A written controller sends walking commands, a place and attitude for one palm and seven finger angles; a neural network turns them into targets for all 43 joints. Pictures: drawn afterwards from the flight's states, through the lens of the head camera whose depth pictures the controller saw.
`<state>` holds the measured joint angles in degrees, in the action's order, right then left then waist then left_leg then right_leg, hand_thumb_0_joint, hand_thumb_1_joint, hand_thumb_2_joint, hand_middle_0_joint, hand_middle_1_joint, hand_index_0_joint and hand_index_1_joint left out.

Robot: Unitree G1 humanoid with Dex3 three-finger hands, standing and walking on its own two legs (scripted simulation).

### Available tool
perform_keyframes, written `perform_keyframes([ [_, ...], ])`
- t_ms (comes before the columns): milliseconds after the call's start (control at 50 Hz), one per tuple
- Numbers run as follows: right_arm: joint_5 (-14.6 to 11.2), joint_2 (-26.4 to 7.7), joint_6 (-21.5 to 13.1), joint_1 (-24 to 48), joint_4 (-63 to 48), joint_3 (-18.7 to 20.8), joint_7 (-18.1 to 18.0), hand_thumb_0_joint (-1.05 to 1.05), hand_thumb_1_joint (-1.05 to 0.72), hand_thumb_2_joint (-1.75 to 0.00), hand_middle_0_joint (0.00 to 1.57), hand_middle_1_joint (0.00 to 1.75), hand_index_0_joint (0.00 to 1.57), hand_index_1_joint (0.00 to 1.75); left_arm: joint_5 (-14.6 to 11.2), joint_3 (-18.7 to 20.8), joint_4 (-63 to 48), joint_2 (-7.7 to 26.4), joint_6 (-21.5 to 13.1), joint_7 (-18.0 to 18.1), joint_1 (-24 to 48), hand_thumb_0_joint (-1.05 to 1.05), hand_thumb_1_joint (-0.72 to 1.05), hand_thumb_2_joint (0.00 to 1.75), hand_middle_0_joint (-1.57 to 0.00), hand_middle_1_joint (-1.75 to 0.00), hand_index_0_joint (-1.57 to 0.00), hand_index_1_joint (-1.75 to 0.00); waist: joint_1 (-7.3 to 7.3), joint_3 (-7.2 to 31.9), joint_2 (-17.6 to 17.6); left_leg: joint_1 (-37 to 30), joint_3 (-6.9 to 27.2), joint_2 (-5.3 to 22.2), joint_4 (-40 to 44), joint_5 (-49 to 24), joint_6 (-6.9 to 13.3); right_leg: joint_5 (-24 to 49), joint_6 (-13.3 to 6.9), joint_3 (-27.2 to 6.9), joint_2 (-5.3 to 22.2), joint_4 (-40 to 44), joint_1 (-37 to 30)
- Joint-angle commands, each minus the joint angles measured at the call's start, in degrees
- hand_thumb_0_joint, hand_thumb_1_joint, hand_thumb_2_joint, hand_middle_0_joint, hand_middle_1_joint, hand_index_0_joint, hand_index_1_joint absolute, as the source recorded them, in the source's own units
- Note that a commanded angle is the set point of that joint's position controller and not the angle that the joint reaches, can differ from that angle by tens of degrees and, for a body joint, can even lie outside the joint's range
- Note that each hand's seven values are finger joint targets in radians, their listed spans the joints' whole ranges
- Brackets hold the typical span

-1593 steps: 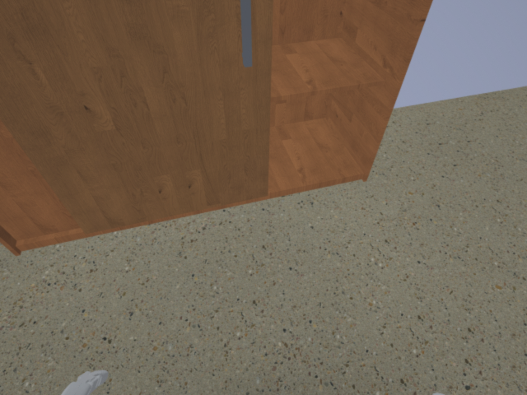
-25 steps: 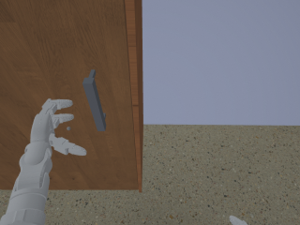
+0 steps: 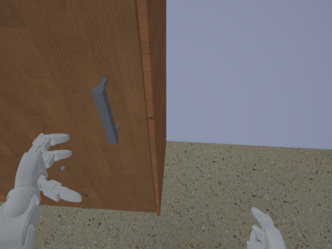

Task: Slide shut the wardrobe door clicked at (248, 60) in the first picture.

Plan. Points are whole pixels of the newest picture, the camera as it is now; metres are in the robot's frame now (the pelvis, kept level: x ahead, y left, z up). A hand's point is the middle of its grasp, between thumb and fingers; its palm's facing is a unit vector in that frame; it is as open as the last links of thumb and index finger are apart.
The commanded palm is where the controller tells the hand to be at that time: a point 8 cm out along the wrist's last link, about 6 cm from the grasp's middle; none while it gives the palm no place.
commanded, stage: slip the hand off the handle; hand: left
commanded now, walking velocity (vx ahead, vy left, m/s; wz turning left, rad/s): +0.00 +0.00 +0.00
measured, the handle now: (109, 113) +0.43 +0.21 +0.10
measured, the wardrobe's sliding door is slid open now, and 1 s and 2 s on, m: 0.00 0.00 0.00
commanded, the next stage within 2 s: draw the hand back to the body in 0.20 s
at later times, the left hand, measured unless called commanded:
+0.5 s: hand (61, 162) +0.26 +0.26 +0.11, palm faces +0.03 -1.00 -0.06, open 14.7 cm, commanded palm +0.22 +0.31 +0.11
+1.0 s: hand (36, 173) +0.22 +0.28 +0.13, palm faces +0.31 -0.91 -0.28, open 13.7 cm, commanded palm +0.17 +0.32 +0.15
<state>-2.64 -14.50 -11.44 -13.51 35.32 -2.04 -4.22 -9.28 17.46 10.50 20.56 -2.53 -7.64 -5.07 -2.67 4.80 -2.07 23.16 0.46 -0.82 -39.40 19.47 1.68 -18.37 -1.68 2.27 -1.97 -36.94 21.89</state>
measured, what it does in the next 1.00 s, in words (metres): stands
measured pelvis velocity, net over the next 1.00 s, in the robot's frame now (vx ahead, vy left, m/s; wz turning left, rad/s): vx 0.00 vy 0.03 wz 0.00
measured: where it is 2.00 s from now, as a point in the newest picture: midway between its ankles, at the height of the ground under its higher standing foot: outside the picture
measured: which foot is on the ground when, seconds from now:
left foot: down 0.00-1.00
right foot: down 0.00-1.00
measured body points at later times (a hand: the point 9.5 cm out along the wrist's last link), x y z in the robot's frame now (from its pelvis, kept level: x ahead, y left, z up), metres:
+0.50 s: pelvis +0.01 +0.00 +0.00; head +0.00 -0.01 +0.45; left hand +0.25 +0.31 +0.12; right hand +0.17 -0.25 -0.07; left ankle +0.01 +0.10 -0.72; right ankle +0.01 -0.10 -0.72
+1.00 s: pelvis +0.00 +0.03 +0.01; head -0.02 +0.02 +0.46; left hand +0.19 +0.33 +0.15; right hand +0.19 -0.18 -0.05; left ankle +0.01 +0.10 -0.72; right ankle +0.01 -0.10 -0.72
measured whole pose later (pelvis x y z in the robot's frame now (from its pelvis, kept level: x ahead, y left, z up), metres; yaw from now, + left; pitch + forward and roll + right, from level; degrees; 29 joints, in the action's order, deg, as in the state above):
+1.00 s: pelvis +0.00 +0.03 +0.01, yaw +0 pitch -1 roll -2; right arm -1.1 -12.7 -14.9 -12.7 35.5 -3.4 -3.7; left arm -7.8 16.5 -13.0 19.8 -2.5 -1.1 -18.2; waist -3.6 1.5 -2.4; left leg 15.9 -0.4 -2.2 -35.0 17.8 3.5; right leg -15.9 0.2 1.3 -0.7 -31.4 14.1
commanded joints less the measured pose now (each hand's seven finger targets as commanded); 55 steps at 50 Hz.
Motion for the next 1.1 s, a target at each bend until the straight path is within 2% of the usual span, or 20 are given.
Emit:
perform_keyframes([
  [0, 0.3, -6.8, -3.9, 4.2, -8.1, 2.6, -0.7, 0.0, -0.9, -0.9, 0.2, 0.3, 0.2, 0.3, -1.6, 7.7, -18.6, 15.0, -6.0, 0.1, 11.2, 0.0, -0.55, 0.2, -0.25, -1.15, -0.25, -1.15, 0.48, 9.8, -2.5, -4.8, 0.5, 0.4, 4.5, -13.3, 0.4, 12.4, 0.5, -1.7, 1.1, 5.2, -3.7],
  [80, 0.1, -7.1, -5.0, 3.9, -6.8, 2.5, -1.4, 0.0, -0.9, -0.9, 0.2, 0.3, 0.2, 0.3, -2.4, 5.7, -16.4, 13.0, -6.4, -0.5, 13.3, 0.0, -0.55, 0.2, -0.25, -1.15, -0.25, -1.15, 2.05, 5.9, -2.5, -3.5, 1.1, 0.4, 4.3, -8.9, 0.5, 7.8, 0.7, -1.8, 1.0, 6.0, -0.4],
  [160, -0.2, -7.5, -5.6, 3.7, -6.2, 2.6, -2.1, 0.0, -0.9, -0.9, 0.2, 0.3, 0.2, 0.3, -3.1, 6.7, -12.4, 14.4, -5.3, -2.0, 12.2, 0.0, -0.55, 0.2, -0.25, -1.15, -0.25, -1.15, 1.51, 6.9, 0.3, -2.0, 1.0, 0.2, 3.9, -8.1, 0.7, 6.7, 1.0, -2.6, 1.6, 6.5, -1.7],
  [300, 0.1, -7.4, -6.2, 3.2, -6.9, 3.0, -1.6, 0.0, -0.9, -0.9, 0.2, 0.3, 0.2, 0.3, -3.2, 8.9, -14.1, 15.5, -5.2, -2.1, 7.8, 0.0, -0.55, 0.2, -0.25, -1.15, -0.25, -1.15, -0.09, 11.1, 0.0, -2.9, 0.9, 0.2, 3.3, -13.3, 0.6, 13.0, 1.1, -1.8, 1.6, 4.4, -4.2],
  [320, -0.3, -8.1, -7.4, 3.4, -6.8, 2.2, -2.1, 0.0, -0.9, -0.9, 0.2, 0.3, 0.2, 0.3, -11.3, 7.4, -15.9, 10.6, -8.2, -8.4, 11.4, 0.0, -0.55, 0.2, -0.25, -1.15, -0.25, -1.15, 2.63, 12.2, 1.2, -3.7, 1.1, 0.1, 3.1, -12.9, 0.2, 15.0, 1.1, -2.5, 1.7, 4.7, -6.7],
  [340, -0.4, -8.3, -7.9, 3.4, -6.0, 2.3, -2.6, 0.0, -0.9, -0.9, 0.2, 0.3, 0.2, 0.3, -12.4, 11.6, -14.9, 16.6, -9.7, -11.8, 11.3, 0.0, -0.55, 0.2, -0.25, -1.15, -0.25, -1.15, 0.79, 14.3, 0.9, -3.7, 1.2, 0.4, 2.8, -13.3, 0.3, 16.7, 1.1, -3.1, 1.9, 4.4, -8.9],
  [380, -0.5, -7.9, -8.7, 3.9, -6.7, 1.9, -3.0, 0.0, -0.9, -0.9, 0.2, 0.3, 0.2, 0.3, -14.6, 13.9, -14.3, 18.1, -10.8, -16.4, 9.0, 0.0, -0.55, 0.2, -0.25, -1.15, -0.25, -1.15, 0.02, 14.2, 0.7, -3.6, 1.1, 0.3, 2.9, -14.7, 0.5, 20.3, 1.2, -3.7, 2.1, 4.2, -10.2],
  [420, -0.4, -8.2, -9.0, 3.5, -6.6, 1.6, -2.9, 0.0, -0.9, -0.9, 0.2, 0.3, 0.2, 0.3, -14.7, 15.2, -10.6, 19.9, -10.4, -20.0, 8.1, 0.0, -0.55, 0.2, -0.25, -1.15, -0.25, -1.15, -0.21, 9.9, 0.0, -2.3, 1.1, 0.3, 2.9, -14.6, 0.6, 20.2, 1.2, -4.1, 2.1, 4.4, -8.4],
  [440, -0.6, -7.9, -9.0, 3.9, -7.0, 1.4, -2.7, 0.0, -0.9, -0.9, 0.2, 0.3, 0.2, 0.3, -14.3, 14.2, -9.0, 18.4, -9.2, -20.3, 6.2, 0.0, -0.55, 0.2, -0.25, -1.15, -0.25, -1.15, -0.34, 5.9, -0.6, -1.4, 1.0, 0.4, 3.7, -13.9, 0.5, 18.1, 0.9, -3.4, 1.9, 4.8, -6.5],
  [480, -1.0, -7.9, -8.9, 4.2, -8.0, 1.7, -2.2, 0.0, -0.9, -0.9, 0.2, 0.3, 0.2, 0.3, -14.1, 13.2, -9.6, 16.5, -6.2, -19.9, 4.2, 0.0, -0.55, 0.2, -0.25, -1.15, -0.25, -1.15, -0.71, 4.1, -2.9, -2.4, 1.2, 0.6, 4.9, -13.1, 0.4, 14.9, 0.5, -2.2, 1.6, 5.3, -4.7],
  [520, -1.2, -7.9, -8.9, 4.4, -9.5, 2.0, -1.7, 0.0, -0.9, -0.9, 0.2, 0.3, 0.2, 0.3, -14.8, 13.8, -12.2, 15.4, -3.4, -18.9, 1.0, 0.0, -0.55, 0.2, -0.25, -1.15, -0.25, -1.15, -1.58, 5.7, -2.8, -3.7, 1.2, 0.7, 5.0, -13.5, 0.4, 14.3, 0.6, -1.9, 1.5, 5.7, -5.4],
  [600, -1.3, -7.8, -9.7, 4.5, -10.5, 2.0, -1.4, 0.0, -0.9, -0.9, 0.2, 0.3, 0.2, 0.3, -14.9, 11.0, -21.6, 13.1, -2.5, -17.0, 3.0, 0.0, -0.55, 0.2, -0.25, -1.15, -0.25, -1.15, -0.45, 7.7, -1.3, -6.1, 2.3, 1.0, 5.8, -12.7, 0.3, 12.0, 0.6, -0.6, 0.9, 5.8, -4.7],
  [700, -1.0, -7.9, -11.0, 4.3, -9.0, 1.9, -1.9, 0.0, -0.9, -0.9, 0.2, 0.3, 0.2, 0.3, -13.1, 9.0, -25.4, 12.6, -3.4, -14.3, 4.8, 0.0, -0.55, 0.2, -0.25, -1.15, -0.25, -1.15, 0.78, 4.3, -1.8, -7.4, 3.9, 1.6, 7.4, -8.4, 0.1, 7.1, 0.4, -0.2, 0.7, 6.8, -1.9],
  [800, -1.3, -7.5, -11.1, 6.0, -8.3, 1.2, -2.3, 0.0, -0.9, -0.9, 0.2, 0.3, 0.2, 0.3, -11.4, 8.3, -27.6, 13.0, -0.8, -13.4, 5.0, 0.0, -0.37, 0.29, -0.24, -1.04, -0.24, -1.04, 0.13, 3.1, -5.5, -8.5, 5.3, 2.0, 9.9, -4.9, -0.4, 3.9, 0.1, 0.2, 1.1, 7.4, -2.3],
  [820, 1.3, -7.5, -9.8, 6.3, -7.5, 2.2, -1.4, 0.0, -0.9, -0.9, 0.2, 0.3, 0.2, 0.3, -2.5, 11.1, -32.2, 18.8, -3.1, -2.4, 6.8, 0.0, -0.33, 0.31, -0.24, -1.02, -0.24, -1.02, -2.35, 0.2, -3.9, -6.2, 5.8, 1.4, 11.5, -1.4, -0.4, 2.4, -0.7, -2.5, 1.4, 10.4, -3.1],
  [840, 1.5, -6.5, -9.2, 6.9, -7.8, 1.8, -0.9, 0.0, -0.9, -0.9, 0.2, 0.3, 0.2, 0.3, -1.7, 5.9, -32.3, 10.8, -3.5, 2.0, 2.3, 0.0, -0.3, 0.32, -0.24, -1.0, -0.24, -1.0, -0.73, -1.8, -3.3, -6.3, 6.3, 2.0, 13.0, 1.1, -0.9, 2.0, -0.7, -1.9, 2.1, 10.5, -3.1],
  [860, 1.4, -6.4, -8.6, 6.4, -8.0, 1.8, -0.7, 0.0, -0.9, -0.9, 0.2, 0.3, 0.2, 0.3, -1.1, 4.0, -31.7, 8.1, -3.1, 4.3, -3.1, 0.0, -0.26, 0.34, -0.24, -0.98, -0.24, -0.98, -0.75, -2.6, -2.3, -6.1, 6.9, 2.5, 13.6, 1.8, -1.1, 2.5, -0.7, -1.5, 2.3, 9.6, -3.8],
  [900, 1.5, -6.0, -6.9, 6.7, -8.1, 1.8, -0.2, 0.0, -0.9, -0.9, 0.2, 0.3, 0.2, 0.3, 0.9, 4.1, -36.0, 9.1, -3.7, 7.8, -5.7, 0.0, -0.19, 0.37, -0.24, -0.94, -0.24, -0.94, -1.14, 0.1, -4.6, -8.3, 6.4, 2.8, 14.4, -0.1, -1.1, 4.3, -0.8, -1.8, 2.7, 9.9, -6.9],
  [960, 1.7, -6.0, -5.2, 7.0, -8.2, 2.1, -0.1, 0.0, -0.9, -0.9, 0.2, 0.3, 0.2, 0.3, 2.7, 4.5, -39.0, 10.1, -4.5, 10.9, -6.4, 0.0, -0.08, 0.43, -0.23, -0.87, -0.23, -0.87, -0.96, 2.6, -2.7, -10.0, 5.7, 3.2, 15.1, -3.0, -1.1, 5.6, -0.5, -1.9, 2.8, 10.6, -9.6],
  [1080, 2.0, -5.8, -3.1, 7.6, -7.3, 2.4, -0.5, 0.0, -0.9, -0.9, 0.2, 0.3, 0.2, 0.3, 4.7, 4.4, -39.7, 10.2, -5.0, 13.7, -6.3, 0.0, 0.14, 0.53, -0.23, -0.75, -0.23, -0.75, -0.74, 0.1, -2.9, -12.6, 5.9, 3.7, 17.4, -6.0, -1.8, 7.1, -0.6, -1.7, 2.7, 12.1, -11.0],
])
